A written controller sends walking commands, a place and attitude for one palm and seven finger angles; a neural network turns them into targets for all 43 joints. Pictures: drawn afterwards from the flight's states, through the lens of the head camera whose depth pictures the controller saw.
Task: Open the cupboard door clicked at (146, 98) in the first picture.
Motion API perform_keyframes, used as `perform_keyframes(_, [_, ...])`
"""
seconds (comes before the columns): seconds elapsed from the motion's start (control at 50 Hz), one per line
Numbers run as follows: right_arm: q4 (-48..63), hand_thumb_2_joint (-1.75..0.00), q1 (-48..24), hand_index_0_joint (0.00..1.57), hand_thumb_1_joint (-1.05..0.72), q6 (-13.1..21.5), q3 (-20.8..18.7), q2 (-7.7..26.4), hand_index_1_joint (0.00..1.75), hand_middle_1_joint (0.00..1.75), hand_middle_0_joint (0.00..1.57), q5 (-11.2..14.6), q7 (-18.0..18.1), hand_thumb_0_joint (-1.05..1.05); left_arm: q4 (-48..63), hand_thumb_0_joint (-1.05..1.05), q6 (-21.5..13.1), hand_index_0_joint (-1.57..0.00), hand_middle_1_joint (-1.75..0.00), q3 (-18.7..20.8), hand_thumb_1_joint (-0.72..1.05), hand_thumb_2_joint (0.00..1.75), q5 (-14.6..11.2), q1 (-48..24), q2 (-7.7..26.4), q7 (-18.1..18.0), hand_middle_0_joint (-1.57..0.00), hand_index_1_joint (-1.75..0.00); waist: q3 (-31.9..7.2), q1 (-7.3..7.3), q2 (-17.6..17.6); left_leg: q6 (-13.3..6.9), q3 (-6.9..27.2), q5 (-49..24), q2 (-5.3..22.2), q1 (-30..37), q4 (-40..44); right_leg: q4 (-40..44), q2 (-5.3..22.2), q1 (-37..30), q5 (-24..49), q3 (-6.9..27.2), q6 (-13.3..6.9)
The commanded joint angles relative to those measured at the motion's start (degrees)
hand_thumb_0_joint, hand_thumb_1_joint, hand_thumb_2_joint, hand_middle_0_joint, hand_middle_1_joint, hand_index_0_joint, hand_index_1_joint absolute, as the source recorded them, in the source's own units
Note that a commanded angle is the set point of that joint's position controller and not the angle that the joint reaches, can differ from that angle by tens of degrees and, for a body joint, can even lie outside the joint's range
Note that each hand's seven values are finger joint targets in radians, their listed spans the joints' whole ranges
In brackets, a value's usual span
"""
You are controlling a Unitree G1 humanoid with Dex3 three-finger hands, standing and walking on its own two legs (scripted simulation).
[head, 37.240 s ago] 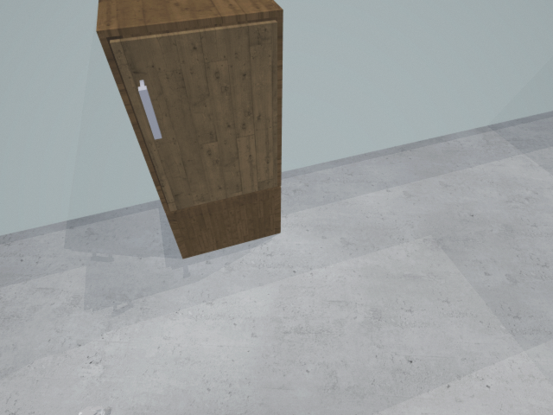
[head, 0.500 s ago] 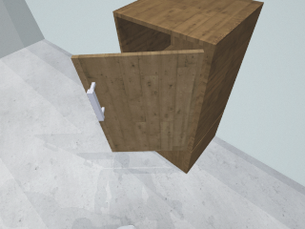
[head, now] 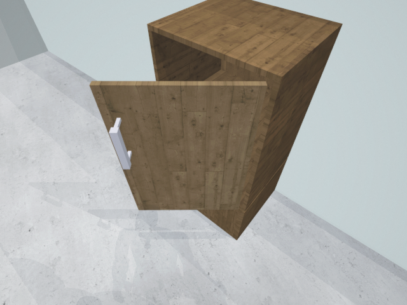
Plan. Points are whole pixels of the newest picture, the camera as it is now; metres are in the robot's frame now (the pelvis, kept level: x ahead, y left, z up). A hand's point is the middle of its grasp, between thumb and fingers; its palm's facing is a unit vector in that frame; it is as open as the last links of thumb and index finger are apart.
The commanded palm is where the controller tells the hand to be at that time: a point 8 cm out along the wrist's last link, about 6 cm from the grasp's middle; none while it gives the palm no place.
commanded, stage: look again from close up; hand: left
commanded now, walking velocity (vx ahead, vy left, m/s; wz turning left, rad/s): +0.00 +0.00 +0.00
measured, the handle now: (122, 144) +0.51 +0.25 -0.02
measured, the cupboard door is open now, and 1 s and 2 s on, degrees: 40 40 40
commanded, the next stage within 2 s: shuffle to correct the standing spot in 0.60 s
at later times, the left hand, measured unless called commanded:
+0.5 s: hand out of the picture +0.03 +0.18 -0.18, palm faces +0.00 -0.98 -0.19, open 7.4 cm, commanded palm none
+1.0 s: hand out of the picture +0.04 +0.21 -0.18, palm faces +0.02 -0.97 -0.26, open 7.4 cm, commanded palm none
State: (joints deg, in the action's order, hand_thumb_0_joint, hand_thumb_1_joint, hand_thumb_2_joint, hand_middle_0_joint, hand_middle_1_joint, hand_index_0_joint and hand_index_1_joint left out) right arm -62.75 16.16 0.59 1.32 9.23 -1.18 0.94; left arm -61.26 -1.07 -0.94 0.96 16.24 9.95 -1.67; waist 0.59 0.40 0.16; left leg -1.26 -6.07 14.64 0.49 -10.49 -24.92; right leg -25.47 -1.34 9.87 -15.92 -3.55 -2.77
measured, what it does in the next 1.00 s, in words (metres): stands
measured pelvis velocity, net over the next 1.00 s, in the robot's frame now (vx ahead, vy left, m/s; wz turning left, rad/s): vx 0.00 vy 0.02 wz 0.02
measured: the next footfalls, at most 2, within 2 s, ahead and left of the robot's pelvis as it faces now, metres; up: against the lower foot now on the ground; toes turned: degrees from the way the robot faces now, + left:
none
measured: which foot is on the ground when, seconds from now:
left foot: down 0.00-1.00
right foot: down 0.00-1.00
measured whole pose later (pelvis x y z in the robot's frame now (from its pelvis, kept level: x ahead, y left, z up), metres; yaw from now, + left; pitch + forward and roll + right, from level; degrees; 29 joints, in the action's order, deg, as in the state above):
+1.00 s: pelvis +0.00 +0.02 -0.01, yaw +1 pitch +1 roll +0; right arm -57.0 12.3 -1.0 -1.0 10.7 -0.8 1.0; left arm -56.9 -0.2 0.2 1.0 13.2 10.6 -3.2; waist 3.4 0.6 1.0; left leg -2.6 -5.6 18.5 -0.5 -15.0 -32.7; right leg -32.1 0.2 13.6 -19.0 -4.0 -1.3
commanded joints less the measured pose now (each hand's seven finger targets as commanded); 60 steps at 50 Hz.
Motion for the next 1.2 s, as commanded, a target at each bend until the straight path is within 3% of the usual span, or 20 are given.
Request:
perform_keyframes(0.0, [1.03,-0.90,1.07,0.20,-0.90,1.30,-1.10,5.78,0.30,0.30,0.20,0.44,0.65,0.00,1.32,0.00,-1.11,-0.20,-0.30,1.09,0.90,0.90,-0.32,2.40,6.52,-0.65,-0.20,-0.30,0.81,-0.31,-0.76,-0.93,6.28,-7.82,6.13,0.22,3.92,4.57,7.73,-0.11,13.27,7.94,-0.15])
perform_keyframes(0.16, [-0.47,-0.90,0.33,0.20,-0.90,1.41,-1.04,5.93,0.30,0.30,0.20,0.57,0.94,0.00,-0.47,0.00,-1.12,-0.20,-0.30,0.91,0.90,0.90,-0.21,3.34,6.35,-0.81,-0.20,-0.30,0.79,-0.38,-0.76,-1.02,5.95,-11.56,6.37,1.97,3.51,3.79,7.97,-0.63,18.57,7.65,0.07])
perform_keyframes(0.52, [-1.00,-0.90,-0.56,0.20,-0.90,1.48,-1.13,6.71,0.30,0.30,0.20,0.42,1.36,0.00,-0.75,0.00,-0.65,-0.20,-0.30,1.21,0.90,0.90,-0.20,2.01,6.65,-0.76,-0.20,-0.30,1.04,-0.67,0.00,-1.28,6.37,-15.30,6.80,3.48,4.39,3.53,7.96,-1.19,18.70,7.07,0.11])
perform_keyframes(0.68, [-1.13,-0.90,-0.48,0.20,-0.90,1.57,-1.21,6.97,0.30,0.30,0.20,0.45,1.38,0.00,-0.40,0.00,-0.63,-0.20,-0.30,1.46,0.90,0.90,-0.16,1.42,7.07,-0.73,-0.20,-0.30,0.58,-0.72,-1.22,-1.36,6.54,-16.44,6.75,3.90,4.48,3.50,8.17,-2.01,19.83,6.88,0.18])
perform_keyframes(0.72, [-0.32,-0.90,-1.32,0.20,-0.90,1.49,-1.58,7.66,0.30,0.30,0.20,0.57,1.46,0.00,0.41,0.00,-0.54,-0.20,-0.30,1.76,0.90,0.90,-0.27,0.60,8.12,-0.90,-0.20,-0.30,0.62,-0.79,-0.33,-1.23,7.08,-21.18,6.92,3.61,4.40,2.42,9.10,-1.74,24.03,6.95,0.14])
perform_keyframes(0.74, [0.01,-0.90,-0.82,0.20,-0.90,1.18,-1.51,6.05,0.30,0.30,0.20,0.61,1.51,0.00,0.84,0.00,-0.18,-0.20,-0.30,1.86,0.90,0.90,-0.23,1.18,6.95,-1.16,-0.20,-0.30,0.56,-0.87,-0.34,-1.05,6.77,-24.75,6.94,3.65,3.28,1.06,9.22,-1.71,26.56,6.73,0.32])
perform_keyframes(0.78, [1.05,-0.90,-0.36,0.20,-0.90,0.52,-2.08,6.73,0.30,0.30,0.20,0.46,1.64,0.00,1.84,0.00,0.36,-0.20,-0.30,2.55,0.90,0.90,-0.29,1.78,7.86,-1.48,-0.20,-0.30,-1.96,-1.04,0.07,-0.91,6.43,-29.23,7.08,4.21,0.68,-1.91,9.89,-2.07,29.47,6.60,0.17])
perform_keyframes(0.84, [3.24,-0.90,-0.89,0.20,-0.90,-0.42,-3.18,7.60,0.30,0.30,0.20,0.30,1.68,0.00,3.97,0.00,1.02,-0.20,-0.30,3.35,0.90,0.90,-0.02,1.20,8.24,-1.66,-0.20,-0.30,-3.25,-0.99,0.20,-1.54,6.68,-32.72,7.75,4.25,-1.95,-5.06,10.03,-0.07,28.83,5.78,0.12])
perform_keyframes(0.88, [4.35,-0.90,-1.15,0.20,-0.90,-0.82,-3.44,7.75,0.30,0.30,0.20,0.14,1.58,0.00,4.94,0.00,1.32,-0.20,-0.30,3.41,0.90,0.90,-0.05,0.91,7.96,-1.68,-0.20,-0.30,-3.89,-0.92,0.35,-1.97,7.38,-29.84,8.10,3.52,-2.29,-5.27,9.54,1.05,24.19,6.19,0.03])
perform_keyframes(0.9, [9.07,-0.90,-3.65,0.20,-0.90,-0.10,-3.73,9.01,0.30,0.30,0.20,1.74,1.10,0.00,4.39,0.00,0.70,-0.20,-0.30,2.51,0.90,0.90,-0.55,3.84,7.17,-3.44,-0.20,-0.30,-2.16,-0.24,5.06,-0.60,6.23,-36.21,8.91,1.96,-11.17,-2.52,11.40,3.63,32.78,7.33,1.70])
perform_keyframes(0.92, [9.71,-0.90,-1.03,0.20,-0.90,-0.46,-3.70,6.48,0.30,0.30,0.20,0.95,0.24,0.00,7.75,0.00,0.15,-0.20,-0.30,3.06,0.90,0.90,-0.16,2.06,9.99,-2.85,-0.20,-0.30,-4.00,-0.31,0.03,-0.39,6.41,-15.44,4.96,-3.70,-10.86,-3.19,12.93,-0.17,28.46,9.62,-1.39])
perform_keyframes(0.94, [10.44,-0.90,-1.94,0.20,-0.90,-0.55,-3.57,5.10,0.30,0.30,0.20,0.40,-0.16,0.00,8.16,0.00,-0.50,-0.20,-0.30,3.11,0.90,0.90,-0.10,0.38,9.99,-2.44,-0.20,-0.30,-5.70,-0.12,-2.19,0.17,4.18,-3.62,2.45,-5.37,-10.41,-2.69,15.82,-2.73,33.51,11.96,-3.58])
perform_keyframes(0.96, [11.01,-0.90,-1.22,0.20,-0.90,-0.77,-3.31,4.20,0.30,0.30,0.20,0.70,-0.28,0.00,8.76,0.00,-0.77,-0.20,-0.30,2.77,0.90,0.90,-0.18,-0.18,9.93,-2.06,-0.20,-0.30,-5.64,0.58,-6.58,0.14,3.99,3.50,1.48,-5.24,-9.18,-1.35,15.89,-2.07,28.03,11.99,-4.72])
perform_keyframes(0.98, [10.65,-0.90,-0.75,0.20,-0.90,-0.77,-3.22,4.15,0.30,0.30,0.20,0.55,-0.36,0.00,8.84,0.00,-0.90,-0.20,-0.30,2.38,0.90,0.90,-0.08,-1.29,9.00,-1.85,-0.20,-0.30,-4.45,1.27,-8.52,0.02,4.23,3.23,1.27,-3.57,-7.21,-0.38,14.54,0.12,21.61,11.18,-4.49])
perform_keyframes(1.0, [10.15,-0.90,0.33,0.20,-0.90,-0.50,-3.12,4.71,0.30,0.30,0.20,0.39,-0.43,0.00,8.86,0.00,-0.88,-0.20,-0.30,2.02,0.90,0.90,-0.13,-2.25,8.26,-1.65,-0.20,-0.30,-3.27,1.90,-6.32,-0.34,5.26,0.24,1.86,-0.80,-4.36,-0.31,12.63,2.94,14.46,9.42,-3.36])
perform_keyframes(1.04, [9.08,-0.90,0.02,0.20,-0.90,0.37,-2.70,6.05,0.30,0.30,0.20,-0.26,-0.54,0.00,8.30,0.00,-0.23,-0.20,-0.30,1.54,0.90,0.90,0.00,-2.05,6.64,-1.26,-0.20,-0.30,1.12,0.59,4.69,-2.53,10.89,-4.98,5.85,-2.10,0.32,-1.73,6.99,5.36,0.75,5.20,-0.63])
perform_keyframes(1.06, [9.09,-0.90,-0.60,0.20,-0.90,0.26,-2.61,7.09,0.30,0.30,0.20,-0.33,-0.48,0.00,7.42,0.00,0.18,-0.20,-0.30,1.46,0.90,0.90,0.14,-0.84,6.38,-1.00,-0.20,-0.30,3.24,-0.03,5.23,-3.64,12.77,1.74,7.09,-4.94,2.82,-2.31,5.04,4.86,-6.29,3.30,-0.06])
perform_keyframes(1.1, [9.71,-0.90,-1.20,0.20,-0.90,-0.09,-2.94,8.76,0.30,0.30,0.20,-0.49,-0.53,0.00,6.95,0.00,0.71,-0.20,-0.30,1.28,0.90,0.90,0.53,-0.14,5.54,-0.43,-0.20,-0.30,7.97,-0.41,1.67,-4.46,15.98,19.24,7.79,-10.96,8.54,-3.59,3.23,5.72,-11.96,2.08,0.18])
perform_keyframes(1.12, [9.93,-0.90,-1.41,0.20,-0.90,-0.21,-3.19,9.37,0.30,0.30,0.20,-0.57,-0.57,0.00,7.00,0.00,0.83,-0.20,-0.30,1.30,0.90,0.90,0.77,0.46,5.42,-0.21,-0.20,-0.30,9.01,-0.51,1.22,-4.74,17.04,23.08,8.10,-12.24,10.19,-4.46,2.79,6.33,-12.08,1.86,0.22])
perform_keyframes(1.18, [9.50,-0.90,-1.34,0.20,-0.90,0.38,-2.93,9.20,0.30,0.30,0.20,-0.44,-0.44,0.00,6.52,0.00,0.13,-0.20,-0.30,1.34,0.90,0.90,0.67,1.72,5.16,0.19,-0.20,-0.30,6.33,-0.79,2.04,-4.98,16.43,18.37,7.98,-9.61,8.98,-4.20,3.16,5.77,-9.07,3.18,-0.19])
